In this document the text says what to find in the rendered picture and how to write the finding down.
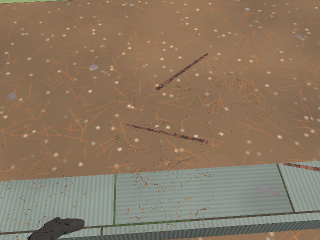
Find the left robot hand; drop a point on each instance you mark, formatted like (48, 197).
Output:
(57, 227)

